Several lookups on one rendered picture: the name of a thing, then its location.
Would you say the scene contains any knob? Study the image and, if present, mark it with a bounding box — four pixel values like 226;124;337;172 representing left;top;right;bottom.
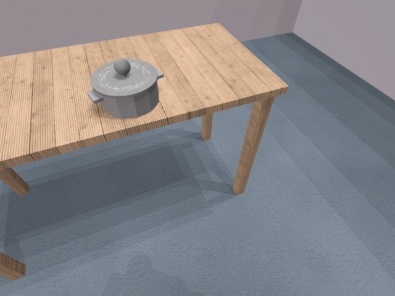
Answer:
114;59;131;75

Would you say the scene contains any pot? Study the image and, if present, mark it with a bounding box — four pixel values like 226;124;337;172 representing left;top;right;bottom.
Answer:
87;67;164;118

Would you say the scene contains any lid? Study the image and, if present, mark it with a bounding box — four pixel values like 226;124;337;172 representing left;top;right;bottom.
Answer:
90;59;158;99

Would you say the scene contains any table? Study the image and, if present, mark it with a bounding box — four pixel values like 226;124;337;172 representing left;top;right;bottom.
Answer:
0;23;289;280

